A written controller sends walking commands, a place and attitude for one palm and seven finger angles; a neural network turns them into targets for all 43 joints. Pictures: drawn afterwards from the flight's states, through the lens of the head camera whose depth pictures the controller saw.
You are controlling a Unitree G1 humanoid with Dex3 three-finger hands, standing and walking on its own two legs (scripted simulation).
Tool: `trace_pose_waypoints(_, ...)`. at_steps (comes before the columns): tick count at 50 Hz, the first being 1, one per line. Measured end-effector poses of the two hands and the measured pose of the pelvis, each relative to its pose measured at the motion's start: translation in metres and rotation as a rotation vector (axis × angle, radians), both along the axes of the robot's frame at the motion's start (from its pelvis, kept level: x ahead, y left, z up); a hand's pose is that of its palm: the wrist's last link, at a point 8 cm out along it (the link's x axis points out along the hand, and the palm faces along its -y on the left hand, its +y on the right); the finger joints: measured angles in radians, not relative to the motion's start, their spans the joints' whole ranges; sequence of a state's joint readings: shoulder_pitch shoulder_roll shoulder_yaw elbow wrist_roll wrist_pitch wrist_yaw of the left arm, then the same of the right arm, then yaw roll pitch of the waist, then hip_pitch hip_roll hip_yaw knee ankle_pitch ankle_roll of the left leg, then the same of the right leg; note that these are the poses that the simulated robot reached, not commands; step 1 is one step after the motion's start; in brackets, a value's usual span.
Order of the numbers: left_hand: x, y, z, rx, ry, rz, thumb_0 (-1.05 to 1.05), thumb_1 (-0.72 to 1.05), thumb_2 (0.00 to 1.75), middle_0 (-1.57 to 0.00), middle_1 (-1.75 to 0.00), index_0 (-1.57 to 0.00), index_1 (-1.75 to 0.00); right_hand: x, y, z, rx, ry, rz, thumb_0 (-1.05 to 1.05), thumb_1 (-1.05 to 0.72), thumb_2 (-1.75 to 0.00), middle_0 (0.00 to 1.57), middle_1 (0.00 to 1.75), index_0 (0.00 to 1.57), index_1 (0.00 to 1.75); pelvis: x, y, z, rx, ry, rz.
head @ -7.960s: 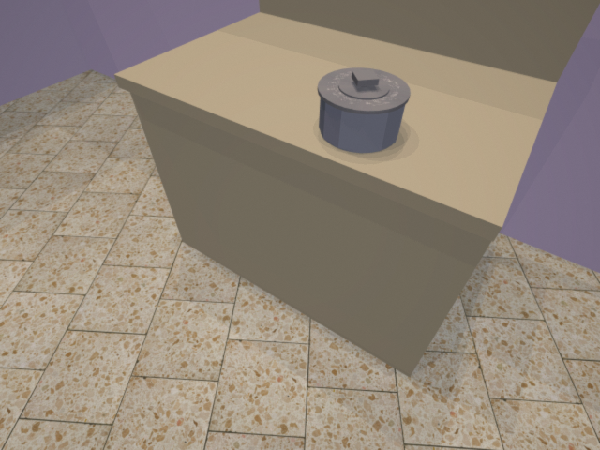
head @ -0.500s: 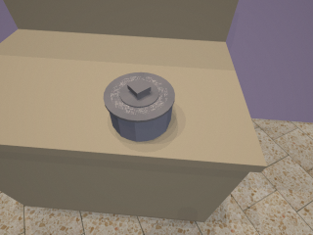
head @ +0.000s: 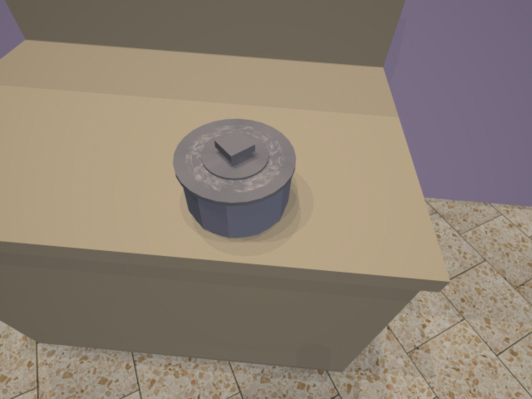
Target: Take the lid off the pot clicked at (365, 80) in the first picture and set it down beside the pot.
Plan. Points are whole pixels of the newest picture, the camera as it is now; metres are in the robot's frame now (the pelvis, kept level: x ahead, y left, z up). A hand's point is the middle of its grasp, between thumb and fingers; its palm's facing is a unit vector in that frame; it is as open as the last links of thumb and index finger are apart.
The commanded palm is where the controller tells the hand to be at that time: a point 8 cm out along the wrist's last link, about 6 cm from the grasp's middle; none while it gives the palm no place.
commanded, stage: look again from close up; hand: left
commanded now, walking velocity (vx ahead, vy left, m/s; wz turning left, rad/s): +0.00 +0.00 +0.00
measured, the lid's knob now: (234, 145) +0.46 +0.09 +0.14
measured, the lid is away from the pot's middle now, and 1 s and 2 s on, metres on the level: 0.00 0.00 0.00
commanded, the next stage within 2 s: lift the closed hand beside the body in 0.18 s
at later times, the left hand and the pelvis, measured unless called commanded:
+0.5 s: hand out of the picture +0.12 +0.19 -0.08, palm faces +0.14 -0.95 -0.29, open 6.4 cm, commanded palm +0.08 +0.23 -0.02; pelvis -0.01 +0.00 +0.00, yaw +1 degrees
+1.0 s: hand out of the picture +0.11 +0.21 +0.04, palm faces +0.30 -0.87 -0.39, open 3.1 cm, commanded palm +0.06 +0.25 +0.08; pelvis -0.01 -0.03 +0.00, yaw +2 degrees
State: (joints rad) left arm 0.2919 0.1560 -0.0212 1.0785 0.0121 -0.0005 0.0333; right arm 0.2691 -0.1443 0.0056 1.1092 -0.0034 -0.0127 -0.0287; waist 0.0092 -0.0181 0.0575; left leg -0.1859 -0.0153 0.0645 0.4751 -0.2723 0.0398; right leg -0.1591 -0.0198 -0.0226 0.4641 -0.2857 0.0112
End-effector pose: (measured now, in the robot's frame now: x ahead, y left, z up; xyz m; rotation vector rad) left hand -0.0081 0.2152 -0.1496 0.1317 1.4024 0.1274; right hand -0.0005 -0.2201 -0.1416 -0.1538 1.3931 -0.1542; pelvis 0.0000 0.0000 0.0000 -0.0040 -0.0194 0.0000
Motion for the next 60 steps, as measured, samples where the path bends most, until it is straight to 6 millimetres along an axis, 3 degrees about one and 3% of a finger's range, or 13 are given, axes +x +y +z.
trace_pose_waypoints(15,-0.008,-0.004,-0.001,-0.004,0.011,0.005,0.00,0.91,0.90,-0.20,-0.30,-0.20,-0.30,-0.012,0.006,-0.001,0.013,0.028,-0.007,0.01,-0.92,-0.90,0.20,0.30,0.20,0.30,-0.003,0.000,0.000,-0.006,0.003,0.002)
trace_pose_waypoints(17,0.011,0.005,0.013,0.046,-0.110,0.024,0.02,0.93,0.90,-0.20,-0.31,-0.21,-0.31,-0.005,0.001,0.003,0.000,-0.054,0.005,0.02,-0.93,-0.90,0.20,0.30,0.20,0.30,-0.003,0.001,-0.001,-0.005,0.004,0.005)
trace_pose_waypoints(20,0.056,0.022,0.058,0.157,-0.395,0.015,0.04,0.96,0.90,-0.24,-0.34,-0.25,-0.34,0.024,-0.009,0.010,-0.013,-0.257,0.030,0.03,-0.94,-0.90,0.20,0.30,0.20,0.30,-0.004,0.003,-0.001,-0.001,-0.008,0.026)
trace_pose_waypoints(23,0.093,0.021,0.088,0.188,-0.591,-0.027,0.04,0.96,0.90,-0.30,-0.42,-0.31,-0.42,0.068,-0.016,0.020,-0.008,-0.443,0.071,0.02,-0.93,-0.90,0.20,0.30,0.20,0.30,-0.008,0.004,-0.001,0.001,-0.015,0.035)
trace_pose_waypoints(25,0.106,0.017,0.103,0.175,-0.683,-0.030,0.03,0.95,0.90,-0.36,-0.48,-0.37,-0.48,0.100,-0.019,0.034,-0.006,-0.561,0.081,0.02,-0.92,-0.90,0.20,0.30,0.20,0.30,-0.011,0.002,-0.001,0.005,-0.017,0.025)
trace_pose_waypoints(30,0.107,0.007,0.137,0.148,-0.875,-0.029,0.02,0.92,0.90,-0.54,-0.68,-0.55,-0.68,0.170,-0.017,0.086,-0.011,-0.841,0.131,0.02,-0.91,-0.90,0.20,0.30,0.19,0.30,-0.018,-0.007,-0.001,0.005,-0.029,0.017)
trace_pose_waypoints(34,0.092,0.011,0.153,0.179,-0.932,0.001,0.01,0.91,0.90,-0.71,-0.86,-0.71,-0.86,0.205,-0.009,0.117,-0.012,-0.964,0.205,0.01,-0.91,-0.90,0.20,0.30,0.19,0.30,-0.021,-0.015,-0.001,-0.001,-0.029,0.029)
trace_pose_waypoints(39,0.077,0.019,0.170,0.247,-0.963,0.029,0.01,0.90,0.90,-0.92,-1.09,-0.93,-1.09,0.201,-0.006,0.105,-0.010,-0.901,0.251,0.00,-0.90,-0.90,0.20,0.30,0.20,0.30,-0.022,-0.021,-0.001,-0.007,-0.030,0.047)
trace_pose_waypoints(46,0.078,0.028,0.197,0.339,-0.997,0.003,0.02,0.90,0.90,-1.17,-1.36,-1.18,-1.36,0.174,-0.001,0.072,0.031,-0.768,0.224,0.01,-0.90,-0.90,0.20,0.30,0.20,0.30,-0.017,-0.025,0.000,-0.006,-0.037,0.046)
trace_pose_waypoints(53,0.090,0.036,0.227,0.417,-1.059,-0.058,0.02,0.89,0.90,-1.26,-1.46,-1.27,-1.47,0.158,-0.006,0.056,0.043,-0.707,0.170,0.01,-0.90,-0.90,0.20,0.30,0.20,0.30,-0.010,-0.025,0.001,-0.002,-0.043,0.033)
trace_pose_waypoints(60,0.099,0.038,0.242,0.445,-1.107,-0.095,0.02,0.89,0.90,-1.29,-1.49,-1.29,-1.49,0.169,-0.015,0.061,0.015,-0.736,0.151,0.01,-0.90,-0.90,0.20,0.30,0.20,0.30,-0.005,-0.024,0.002,-0.001,-0.040,0.024)
